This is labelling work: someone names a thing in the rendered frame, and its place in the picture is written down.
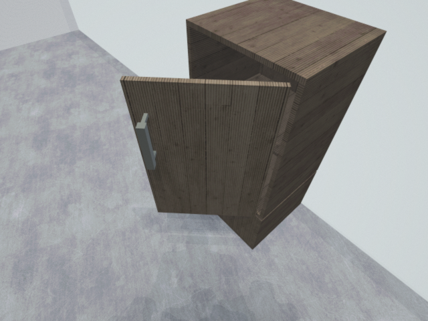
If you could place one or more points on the cupboard door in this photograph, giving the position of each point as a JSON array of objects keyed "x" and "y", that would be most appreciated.
[{"x": 214, "y": 140}]

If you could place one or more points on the handle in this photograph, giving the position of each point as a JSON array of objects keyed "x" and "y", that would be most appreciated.
[{"x": 144, "y": 139}]

